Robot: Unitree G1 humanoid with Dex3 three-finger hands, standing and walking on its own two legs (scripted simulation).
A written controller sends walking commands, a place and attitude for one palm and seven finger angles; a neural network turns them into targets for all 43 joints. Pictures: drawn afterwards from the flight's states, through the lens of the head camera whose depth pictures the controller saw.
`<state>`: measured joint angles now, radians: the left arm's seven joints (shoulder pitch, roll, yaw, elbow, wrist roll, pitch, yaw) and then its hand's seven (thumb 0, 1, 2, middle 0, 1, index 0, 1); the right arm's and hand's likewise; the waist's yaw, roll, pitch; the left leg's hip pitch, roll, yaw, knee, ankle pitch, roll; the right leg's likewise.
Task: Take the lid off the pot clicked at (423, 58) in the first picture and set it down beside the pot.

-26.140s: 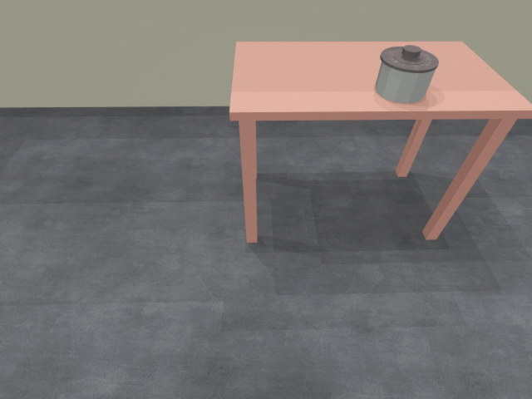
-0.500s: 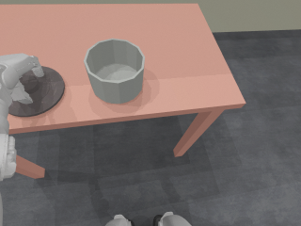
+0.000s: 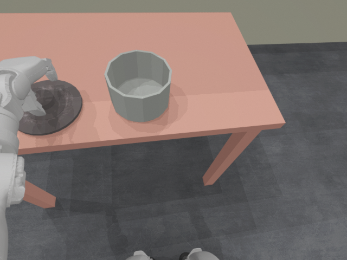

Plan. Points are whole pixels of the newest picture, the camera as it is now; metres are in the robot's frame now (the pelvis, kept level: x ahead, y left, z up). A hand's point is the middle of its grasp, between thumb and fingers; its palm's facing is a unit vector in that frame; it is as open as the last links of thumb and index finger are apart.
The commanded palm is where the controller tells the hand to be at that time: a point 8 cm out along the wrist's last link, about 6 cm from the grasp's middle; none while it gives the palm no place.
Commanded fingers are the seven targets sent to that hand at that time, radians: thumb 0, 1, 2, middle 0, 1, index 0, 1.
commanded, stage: raise the empty hand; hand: left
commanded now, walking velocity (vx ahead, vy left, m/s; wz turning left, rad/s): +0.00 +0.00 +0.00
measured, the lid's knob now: (42, 99) +0.51 +0.29 +0.01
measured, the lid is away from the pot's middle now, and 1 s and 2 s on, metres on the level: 0.24 0.24 0.24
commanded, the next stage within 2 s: draw the hand back to the body in 1.10 s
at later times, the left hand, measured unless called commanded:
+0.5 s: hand (21, 77) +0.49 +0.29 +0.11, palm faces -0.40 -0.11 -0.91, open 11.0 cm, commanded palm +0.51 +0.28 +0.18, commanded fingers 0.00 -0.00 0.63 -0.34 -0.87 -0.34 -0.87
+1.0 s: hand (3, 53) +0.49 +0.29 +0.17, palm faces -0.35 -0.10 -0.93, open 11.0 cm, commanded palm +0.50 +0.28 +0.23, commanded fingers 0.00 -0.00 0.63 -0.34 -0.87 -0.34 -0.87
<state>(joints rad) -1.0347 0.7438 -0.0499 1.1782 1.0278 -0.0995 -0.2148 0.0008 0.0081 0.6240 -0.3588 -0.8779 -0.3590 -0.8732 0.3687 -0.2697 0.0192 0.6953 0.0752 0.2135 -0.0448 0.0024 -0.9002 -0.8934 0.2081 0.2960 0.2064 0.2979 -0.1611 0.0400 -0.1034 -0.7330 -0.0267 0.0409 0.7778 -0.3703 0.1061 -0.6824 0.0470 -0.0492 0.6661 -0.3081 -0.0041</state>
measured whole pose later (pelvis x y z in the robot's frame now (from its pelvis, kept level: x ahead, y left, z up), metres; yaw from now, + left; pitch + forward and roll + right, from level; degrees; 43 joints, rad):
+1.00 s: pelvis +0.01 +0.00 +0.02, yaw +1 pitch +14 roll -3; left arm -1.17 0.77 -0.12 1.15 0.99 -0.01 -0.38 0.00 0.01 0.63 -0.36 -0.88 -0.36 -0.87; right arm 0.32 -0.28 0.02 0.70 0.11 0.21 -0.06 0.00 -0.90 -0.89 0.21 0.30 0.21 0.30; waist -0.14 0.04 -0.09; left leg -0.55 -0.04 0.04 0.63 -0.32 0.10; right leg -0.50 0.04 -0.04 0.54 -0.27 -0.01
